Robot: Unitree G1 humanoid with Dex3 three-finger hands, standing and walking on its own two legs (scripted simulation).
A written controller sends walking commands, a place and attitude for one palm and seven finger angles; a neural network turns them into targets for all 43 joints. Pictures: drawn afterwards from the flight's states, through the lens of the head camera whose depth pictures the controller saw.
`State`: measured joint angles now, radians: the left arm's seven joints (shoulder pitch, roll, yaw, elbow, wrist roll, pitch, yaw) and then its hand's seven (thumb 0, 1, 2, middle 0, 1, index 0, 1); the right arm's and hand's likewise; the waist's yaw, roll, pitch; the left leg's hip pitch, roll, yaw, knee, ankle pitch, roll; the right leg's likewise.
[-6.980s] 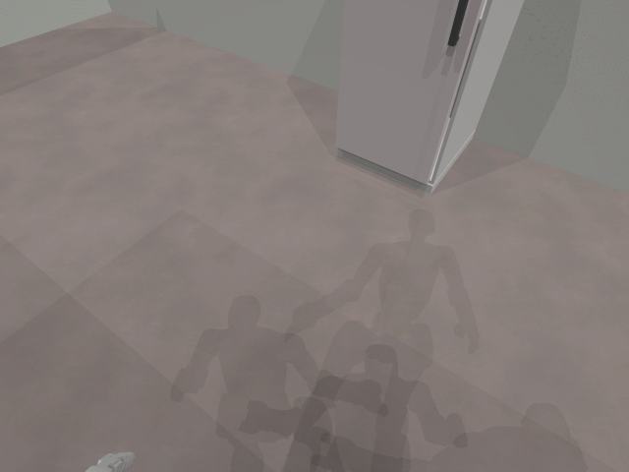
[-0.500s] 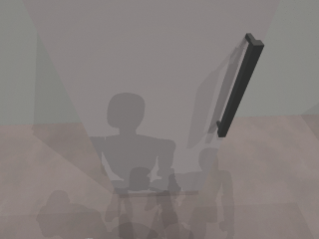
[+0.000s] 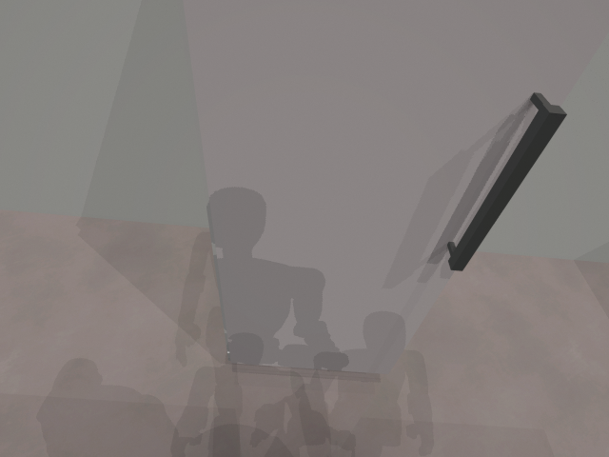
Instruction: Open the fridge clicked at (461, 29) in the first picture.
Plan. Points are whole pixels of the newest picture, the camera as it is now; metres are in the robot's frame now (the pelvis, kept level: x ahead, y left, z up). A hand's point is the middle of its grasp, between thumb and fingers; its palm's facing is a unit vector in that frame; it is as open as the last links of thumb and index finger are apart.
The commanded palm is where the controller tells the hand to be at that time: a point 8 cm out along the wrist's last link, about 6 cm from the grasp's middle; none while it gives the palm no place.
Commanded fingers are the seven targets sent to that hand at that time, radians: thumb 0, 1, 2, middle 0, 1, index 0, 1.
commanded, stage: come to a stop and stand still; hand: right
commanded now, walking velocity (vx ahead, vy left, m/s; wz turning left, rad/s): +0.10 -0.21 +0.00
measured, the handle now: (490, 194) +0.49 -0.27 +0.11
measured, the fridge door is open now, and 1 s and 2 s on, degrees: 0 0 0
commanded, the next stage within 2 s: look again from close up in 1.68 s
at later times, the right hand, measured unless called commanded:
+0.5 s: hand out of the picture -0.01 -0.23 -0.18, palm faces +0.05 +0.97 -0.25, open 7.4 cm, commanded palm none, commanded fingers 0.00 -0.90 -0.90 0.20 0.30 0.20 0.30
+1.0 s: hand out of the picture +0.00 -0.26 -0.17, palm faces +0.00 +0.97 -0.24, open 7.4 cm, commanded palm none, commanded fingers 0.00 -0.90 -0.90 0.20 0.30 0.20 0.30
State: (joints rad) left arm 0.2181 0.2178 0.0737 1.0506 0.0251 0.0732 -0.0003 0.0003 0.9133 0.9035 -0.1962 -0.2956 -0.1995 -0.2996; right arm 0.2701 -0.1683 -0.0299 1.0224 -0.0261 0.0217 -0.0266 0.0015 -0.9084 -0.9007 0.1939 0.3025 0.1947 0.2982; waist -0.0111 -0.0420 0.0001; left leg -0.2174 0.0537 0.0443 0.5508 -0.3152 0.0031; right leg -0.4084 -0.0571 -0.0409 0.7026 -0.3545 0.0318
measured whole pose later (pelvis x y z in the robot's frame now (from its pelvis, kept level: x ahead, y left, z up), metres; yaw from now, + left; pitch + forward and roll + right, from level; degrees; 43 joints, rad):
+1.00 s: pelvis -0.04 -0.07 +0.00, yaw +1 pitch -3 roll +0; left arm 0.32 0.19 0.02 1.02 0.02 0.00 0.02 0.00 0.91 0.90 -0.20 -0.30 -0.20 -0.30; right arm 0.29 -0.20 0.00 1.00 -0.02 0.03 -0.04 0.00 -0.91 -0.90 0.20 0.30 0.20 0.30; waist 0.00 0.00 0.03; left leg -0.22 0.11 -0.01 0.51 -0.23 -0.07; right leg -0.15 0.03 -0.11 0.52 -0.32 -0.06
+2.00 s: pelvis -0.06 -0.02 +0.00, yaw +0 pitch -1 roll +0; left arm 0.32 0.14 0.01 1.10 0.01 0.00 0.01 0.00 0.91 0.90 -0.20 -0.30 -0.20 -0.30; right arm 0.30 -0.15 -0.01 1.07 -0.01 0.00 -0.04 0.00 -0.91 -0.90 0.20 0.30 0.20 0.30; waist 0.01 -0.01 0.05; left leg -0.27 0.05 0.03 0.47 -0.17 -0.02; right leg -0.20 -0.03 -0.07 0.47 -0.24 0.00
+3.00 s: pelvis -0.01 -0.05 +0.00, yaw +1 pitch +0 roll +0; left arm 0.39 0.16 0.01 1.06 0.03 0.00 0.02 0.00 0.91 0.90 -0.20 -0.30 -0.20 -0.30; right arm 0.30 -0.16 -0.04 1.05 -0.03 0.04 -0.04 0.01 -0.91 -0.90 0.20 0.30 0.20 0.30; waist 0.01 0.00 0.04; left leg -0.34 0.08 0.07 0.77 -0.47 0.01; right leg -0.16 0.01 -0.09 0.50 -0.34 -0.05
